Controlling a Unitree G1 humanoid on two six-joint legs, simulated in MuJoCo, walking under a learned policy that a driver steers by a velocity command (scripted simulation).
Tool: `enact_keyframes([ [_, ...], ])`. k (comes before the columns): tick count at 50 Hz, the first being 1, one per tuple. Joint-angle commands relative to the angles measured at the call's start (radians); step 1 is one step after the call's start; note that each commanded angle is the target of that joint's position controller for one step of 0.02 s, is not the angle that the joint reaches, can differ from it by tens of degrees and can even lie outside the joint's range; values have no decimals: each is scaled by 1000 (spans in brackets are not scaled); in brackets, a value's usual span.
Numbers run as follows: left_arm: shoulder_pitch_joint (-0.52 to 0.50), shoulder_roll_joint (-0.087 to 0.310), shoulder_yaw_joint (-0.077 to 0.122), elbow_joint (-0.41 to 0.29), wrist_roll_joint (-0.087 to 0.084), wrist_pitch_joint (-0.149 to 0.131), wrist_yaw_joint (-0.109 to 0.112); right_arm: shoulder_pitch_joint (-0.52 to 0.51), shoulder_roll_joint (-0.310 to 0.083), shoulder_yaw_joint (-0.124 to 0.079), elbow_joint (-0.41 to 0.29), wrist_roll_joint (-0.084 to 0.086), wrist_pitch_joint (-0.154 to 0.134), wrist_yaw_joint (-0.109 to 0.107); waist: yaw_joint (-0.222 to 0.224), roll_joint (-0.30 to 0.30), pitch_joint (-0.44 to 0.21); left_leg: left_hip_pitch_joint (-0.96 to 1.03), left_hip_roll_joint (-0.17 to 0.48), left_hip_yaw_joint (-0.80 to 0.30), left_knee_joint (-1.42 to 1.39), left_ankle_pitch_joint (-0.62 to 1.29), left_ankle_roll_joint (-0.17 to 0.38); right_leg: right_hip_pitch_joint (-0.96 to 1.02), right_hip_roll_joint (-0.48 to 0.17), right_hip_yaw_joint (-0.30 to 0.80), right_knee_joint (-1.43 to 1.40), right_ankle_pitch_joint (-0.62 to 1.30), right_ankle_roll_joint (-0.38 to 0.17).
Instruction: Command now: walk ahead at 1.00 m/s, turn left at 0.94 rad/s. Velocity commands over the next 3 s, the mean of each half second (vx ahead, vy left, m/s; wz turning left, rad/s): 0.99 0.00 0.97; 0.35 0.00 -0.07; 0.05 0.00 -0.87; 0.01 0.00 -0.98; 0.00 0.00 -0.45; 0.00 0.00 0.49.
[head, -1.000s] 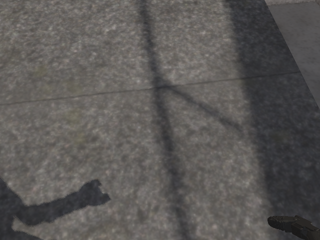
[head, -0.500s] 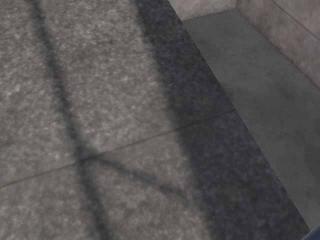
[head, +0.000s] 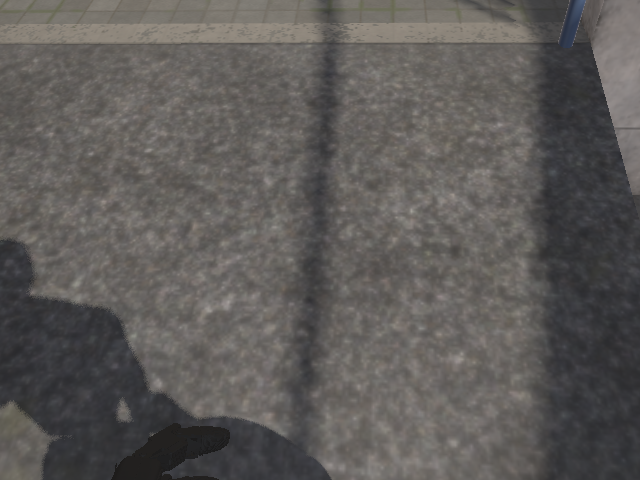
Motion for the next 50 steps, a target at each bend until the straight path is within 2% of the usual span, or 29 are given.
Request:
enact_keyframes([
  [1,-24,110,10,-136,8,37,8,-76,-108,-12,-81,5,-81,1,101,-173,127,-113,266,-483,-457,232,114,-241,-39,-116,-119,-84,8],
  [4,-166,99,2,-182,-13,41,2,-28,-90,-7,-76,20,-87,-2,29,-138,84,-150,182,-334,-480,720,60,-36,-9,-227,-430,47,6],
  [5,-171,63,-15,-205,-19,38,-8,-34,-133,-22,-77,18,-75,-7,20,-65,38,-132,182,-313,-474,883,46,93,19,-235,-619,129,1],
  [6,-187,39,-21,-227,-52,36,-9,-69,-164,-37,-88,19,-73,-10,21,52,9,-175,229,-369,-500,924,41,264,31,-215,-760,216,-2],
  [7,-172,75,-5,-200,-58,40,6,-65,-164,-36,-88,26,-80,0,32,34,-42,-128,238,-381,-444,1178,29,381,90,-233,-785,217,4],
  [8,-56,146,25,-154,-64,45,22,-60,-195,-44,-91,21,-89,9,82,30,-147,-20,255,-372,-287,1402,10,485,138,-233,-827,100,-4],
  [9,175,215,61,-99,-73,44,39,-112,-241,-56,-105,22,-99,21,221,35,-274,9,255,-382,-35,1473,-17,686,137,-209,-898,87,-17],
  [10,483,297,114,-17,-72,34,55,-217,-233,-61,-134,15,-123,28,372,8,-417,-57,225,-345,286,1313,-60,965,69,-141,-957,44,-36],
  [11,626,367,134,54,-49,18,65,-282,-14,-11,-195,-20,-140,30,339,-241,-407,-283,134,-241,633,192,-80,1125,-211,168,-1025,-182,-45],
  [12,411,386,130,13,-8,17,53,-163,27,12,-271,43,-119,35,159,-409,-438,-512,116,-198,826,161,-107,1119,-369,715,-1338,-200,-128],
  [13,244,270,122,-22,-11,20,39,-176,-19,8,-234,12,-84,18,125,-188,-265,-548,217,-151,853,253,-104,946,-337,628,-1377,-408,-152],
  [14,195,193,105,-4,-24,19,30,-202,-30,2,-237,-9,-60,27,99,-78,-142,-549,255,-117,861,300,-110,804,-303,493,-1377,-358,-148],
  [15,197,148,97,34,-24,12,24,-242,-26,2,-255,-18,-41,39,74,-18,-76,-536,287,-120,849,294,-114,708,-275,368,-1398,-240,-127],
  [17,265,85,80,132,-25,-5,20,-271,17,14,-289,-12,-15,76,30,-50,0,-538,328,-155,851,280,-123,592,-226,136,-1404,-59,-86],
  [22,251,172,100,197,-29,-39,6,-410,-19,23,-373,-7,31,87,-23,-103,95,-579,349,-128,743,372,-146,501,-196,-238,-1553,206,-32],
  [26,261,239,114,208,-34,-11,18,-533,0,47,-383,-13,31,87,12,-32,185,-416,305,131,340,326,-116,552,-100,-470,-1551,701,-39],
  [28,356,329,133,233,-37,-1,34,-476,5,50,-372,-9,17,88,1,-109,82,-207,208,196,204,252,-75,644,-149,-446,-1372,1310,-49],
  [29,355,367,140,237,-44,6,38,-332,-17,37,-337,-9,7,83,-65,-149,-8,-44,174,154,139,264,-57,651,-180,-420,-1201,1395,-54],
  [30,249,483,162,192,-104,9,60,-143,-108,-24,-326,94,-4,71,-221,-242,-117,215,196,47,-23,416,-35,610,-181,-363,-996,1502,-64],
  [31,292,361,134,189,-98,2,66,-66,-171,-41,-264,93,2,48,-195,-116,-168,483,289,-148,-132,653,-33,406,-92,-360,-694,743,-24],
  [32,398,202,86,161,-33,-12,44,-122,-278,-47,-281,57,7,19,-29,259,-322,746,538,-440,43,1424,29,153,45,-286,-228,-261,0],
  [33,424,273,88,183,-122,-37,22,-96,-203,-26,-292,-15,4,14,-104,182,-668,871,743,-739,-153,1187,189,42,107,77,-18,-207,5],
  [34,314,307,100,181,-160,-26,21,-104,-151,-17,-265,-27,-9,31,-101,-12,-594,717,683,-640,-205,954,170,67,68,40,-17,-114,25],
  [35,277,263,98,151,-157,-10,29,-151,-128,-10,-228,8,-31,40,-43,-77,-377,547,652,-491,-217,966,130,8,19,-18,-94,-88,44],
  [37,286,246,102,170,-132,25,46,-254,-53,10,-207,17,-65,42,39,-106,-178,240,603,-323,-268,900,72,65,-55,-42,-196,-38,47],
  [40,293,193,112,155,-128,71,51,-331,-33,14,-178,-5,-67,32,102,6,-90,38,586,-115,-396,791,16,85,-58,-73,-201,-2,52],
  [44,198,176,119,102,-104,104,67,-361,-24,15,-170,-15,-41,-11,94,61,-27,39,531,89,-419,835,-29,-42,-44,-127,-261,127,72],
  [47,145,138,100,57,-86,113,52,-394,-38,14,-178,-11,-5,-43,84,72,-34,114,499,181,-400,756,-58,-50,-48,-173,-450,202,71],
  [50,65,134,92,-1,-77,127,30,-357,-91,-3,-163,8,31,-49,41,83,-32,234,585,180,-364,801,-49,-68,-64,-213,-562,106,50],
])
